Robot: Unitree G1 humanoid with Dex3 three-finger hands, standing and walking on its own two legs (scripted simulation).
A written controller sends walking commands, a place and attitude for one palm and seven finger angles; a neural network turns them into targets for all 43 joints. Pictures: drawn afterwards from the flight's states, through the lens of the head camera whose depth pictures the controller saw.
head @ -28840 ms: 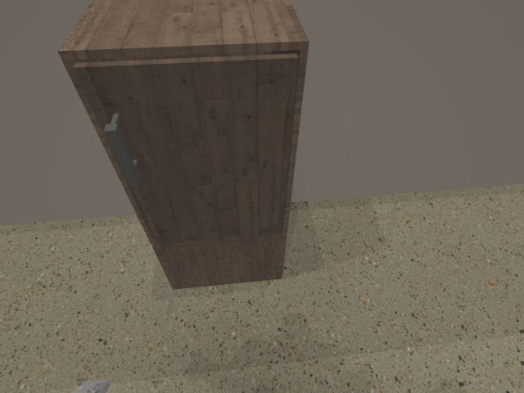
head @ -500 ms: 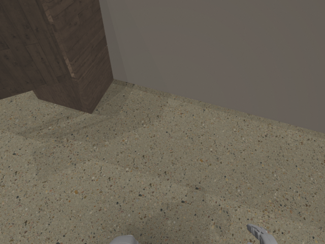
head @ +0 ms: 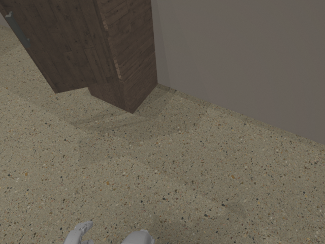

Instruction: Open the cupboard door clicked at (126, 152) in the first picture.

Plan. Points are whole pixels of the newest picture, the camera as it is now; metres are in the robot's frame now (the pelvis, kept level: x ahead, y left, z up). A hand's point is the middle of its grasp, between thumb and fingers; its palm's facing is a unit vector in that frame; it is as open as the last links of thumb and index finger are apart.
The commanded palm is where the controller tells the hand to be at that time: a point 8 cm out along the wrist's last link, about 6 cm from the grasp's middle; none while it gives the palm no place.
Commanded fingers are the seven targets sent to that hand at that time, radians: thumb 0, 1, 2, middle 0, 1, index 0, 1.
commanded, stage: turn to face it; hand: left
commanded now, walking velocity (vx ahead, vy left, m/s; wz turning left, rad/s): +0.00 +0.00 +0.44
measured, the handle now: (19, 29) +0.96 +0.67 +0.03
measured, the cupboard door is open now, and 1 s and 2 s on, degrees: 45 45 45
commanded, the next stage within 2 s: take the last steps up to it in 0.24 s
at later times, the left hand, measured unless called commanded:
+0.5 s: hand out of the picture +0.00 +0.24 -0.17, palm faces +0.26 -0.94 -0.20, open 7.4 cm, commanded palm none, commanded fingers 0.00 0.90 0.90 -0.20 -0.30 -0.20 -0.30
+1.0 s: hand out of the picture +0.05 +0.22 -0.15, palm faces +0.38 -0.90 -0.20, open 7.3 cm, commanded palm none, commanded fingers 0.00 0.90 0.90 -0.20 -0.30 -0.20 -0.30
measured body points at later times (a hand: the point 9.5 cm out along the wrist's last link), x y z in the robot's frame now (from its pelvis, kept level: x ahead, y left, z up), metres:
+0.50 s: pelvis +0.02 +0.04 +0.01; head +0.04 +0.07 +0.45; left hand -0.01 +0.29 -0.16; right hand +0.18 -0.17 -0.12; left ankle +0.00 +0.12 -0.73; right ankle +0.00 -0.12 -0.65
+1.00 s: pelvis +0.11 +0.06 +0.02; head +0.14 +0.05 +0.46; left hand +0.03 +0.27 -0.13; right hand +0.21 -0.18 -0.14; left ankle +0.10 +0.23 -0.65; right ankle +0.10 -0.07 -0.73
